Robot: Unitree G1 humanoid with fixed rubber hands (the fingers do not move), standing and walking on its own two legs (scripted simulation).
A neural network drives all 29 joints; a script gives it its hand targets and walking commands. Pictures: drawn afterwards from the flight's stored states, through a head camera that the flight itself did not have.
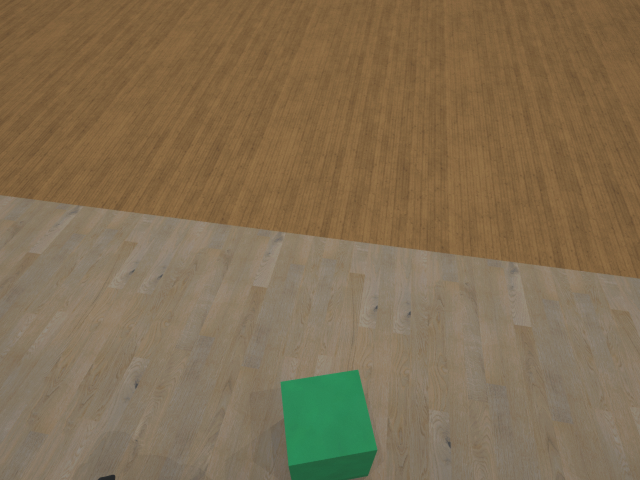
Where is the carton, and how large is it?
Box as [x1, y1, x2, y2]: [281, 370, 376, 479]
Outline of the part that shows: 357,370 281,382 288,465 291,479 348,479 367,475 376,451 376,446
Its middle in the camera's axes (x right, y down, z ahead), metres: +0.01 +0.52 +1.06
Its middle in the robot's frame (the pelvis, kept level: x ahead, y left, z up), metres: +0.40 +0.01 -0.66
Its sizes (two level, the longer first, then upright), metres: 0.210 0.200 0.250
